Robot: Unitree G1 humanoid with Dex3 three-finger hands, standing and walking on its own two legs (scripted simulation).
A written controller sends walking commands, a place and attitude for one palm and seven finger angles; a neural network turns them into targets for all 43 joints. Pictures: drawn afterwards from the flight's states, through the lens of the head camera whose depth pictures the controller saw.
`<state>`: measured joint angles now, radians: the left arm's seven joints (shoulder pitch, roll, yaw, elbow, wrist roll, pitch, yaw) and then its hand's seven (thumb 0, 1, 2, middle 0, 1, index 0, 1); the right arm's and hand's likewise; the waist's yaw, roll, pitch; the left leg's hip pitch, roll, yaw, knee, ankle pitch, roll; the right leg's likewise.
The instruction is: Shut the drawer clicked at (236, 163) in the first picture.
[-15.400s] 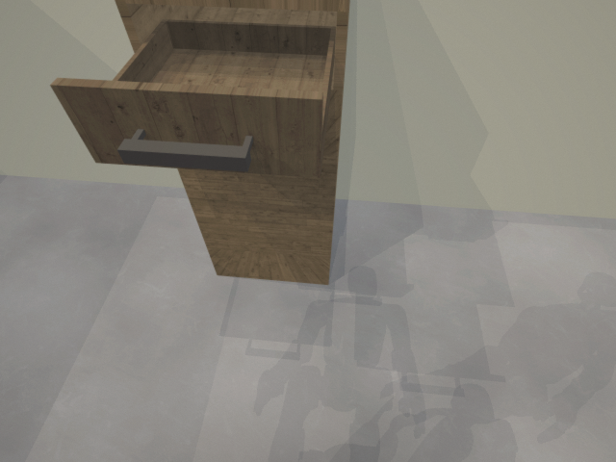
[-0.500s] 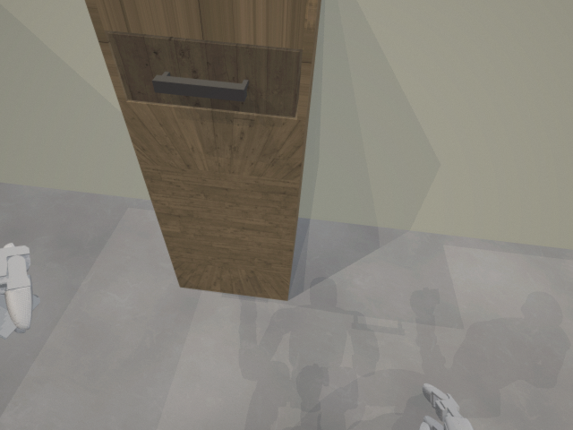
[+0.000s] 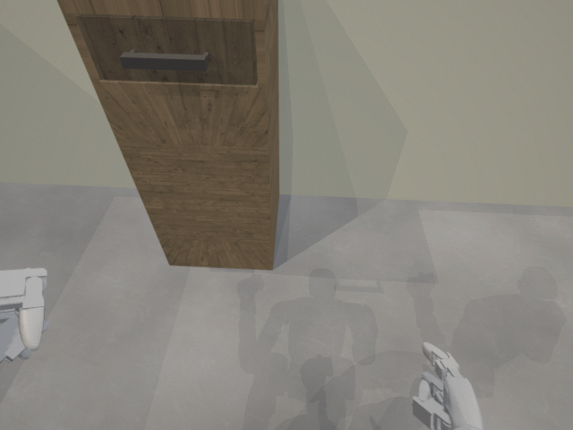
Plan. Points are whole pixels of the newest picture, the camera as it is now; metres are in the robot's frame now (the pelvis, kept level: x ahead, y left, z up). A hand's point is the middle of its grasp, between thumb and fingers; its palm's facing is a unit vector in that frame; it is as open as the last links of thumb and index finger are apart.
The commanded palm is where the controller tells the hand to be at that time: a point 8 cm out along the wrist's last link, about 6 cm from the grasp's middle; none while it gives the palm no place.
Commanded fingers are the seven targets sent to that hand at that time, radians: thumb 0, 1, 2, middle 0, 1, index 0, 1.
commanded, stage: stop stepping back and stand still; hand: left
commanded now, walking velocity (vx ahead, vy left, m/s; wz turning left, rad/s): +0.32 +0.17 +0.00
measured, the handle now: (167, 57) +0.83 +0.30 +0.13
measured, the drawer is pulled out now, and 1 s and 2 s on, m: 0.00 0.00 0.00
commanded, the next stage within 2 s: let the arm hang, fingers relaxed in 0.72 s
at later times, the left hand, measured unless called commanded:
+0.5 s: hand out of the picture +0.10 +0.24 +0.19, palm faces +0.47 -0.71 -0.53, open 3.2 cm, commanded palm +0.04 +0.27 +0.19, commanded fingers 0.00 0.90 0.90 -1.40 -1.60 -1.40 -1.60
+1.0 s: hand out of the picture +0.10 +0.25 -0.07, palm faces +0.15 -0.92 -0.37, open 3.0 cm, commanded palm none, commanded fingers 0.00 0.90 0.90 -1.00 -1.17 -1.00 -1.17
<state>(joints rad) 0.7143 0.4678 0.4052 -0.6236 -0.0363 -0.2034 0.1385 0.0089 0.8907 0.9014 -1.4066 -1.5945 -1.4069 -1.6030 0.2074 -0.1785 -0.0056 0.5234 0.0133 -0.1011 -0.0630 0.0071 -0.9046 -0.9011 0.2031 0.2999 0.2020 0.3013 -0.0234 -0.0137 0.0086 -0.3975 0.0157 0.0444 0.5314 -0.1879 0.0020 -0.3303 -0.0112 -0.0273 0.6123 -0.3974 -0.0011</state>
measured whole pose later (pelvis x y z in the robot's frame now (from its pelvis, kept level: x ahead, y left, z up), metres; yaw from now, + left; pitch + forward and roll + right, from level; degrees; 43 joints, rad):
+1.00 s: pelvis -0.06 +0.01 +0.00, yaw +5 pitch +1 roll +1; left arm 0.30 0.25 0.09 0.39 0.05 0.04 0.02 0.00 0.91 0.90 -1.29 -1.49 -1.30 -1.50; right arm 0.15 -0.28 -0.02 0.74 -0.02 -0.02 0.00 0.01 -0.91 -0.90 0.20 0.30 0.20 0.30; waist -0.01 0.05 -0.03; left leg -0.35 -0.01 0.04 0.64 -0.30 0.02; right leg -0.33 -0.04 -0.10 0.66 -0.36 -0.02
